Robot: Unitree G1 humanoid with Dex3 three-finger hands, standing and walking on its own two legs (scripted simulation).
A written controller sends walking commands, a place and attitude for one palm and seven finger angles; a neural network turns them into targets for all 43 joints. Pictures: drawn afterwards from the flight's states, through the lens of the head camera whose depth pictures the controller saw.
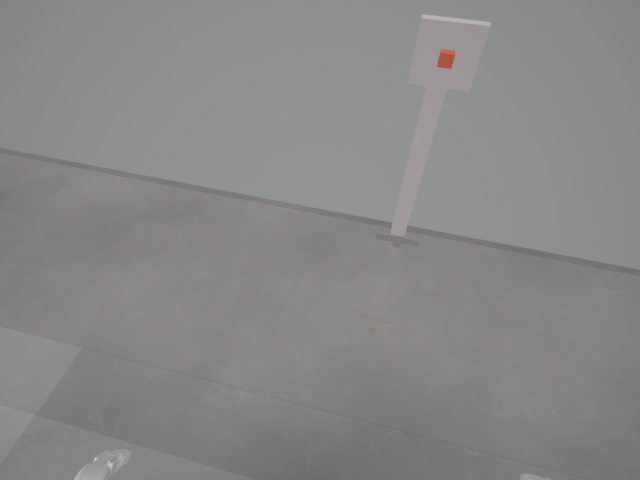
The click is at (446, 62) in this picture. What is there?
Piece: button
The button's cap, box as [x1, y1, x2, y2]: [437, 49, 454, 68]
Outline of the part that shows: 441,49 437,66 450,68 454,56 454,51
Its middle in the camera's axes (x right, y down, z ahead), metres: +0.35 -0.50 +1.07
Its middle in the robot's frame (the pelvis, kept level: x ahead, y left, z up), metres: +1.16 -0.29 +0.02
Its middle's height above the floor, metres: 0.78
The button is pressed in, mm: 0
